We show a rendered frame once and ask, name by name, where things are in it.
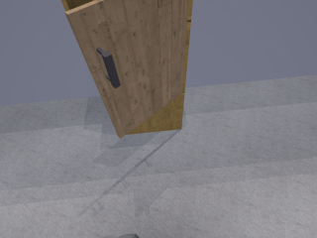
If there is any cupboard door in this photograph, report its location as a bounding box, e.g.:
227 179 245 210
64 0 188 139

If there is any handle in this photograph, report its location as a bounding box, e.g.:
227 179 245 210
96 47 121 88

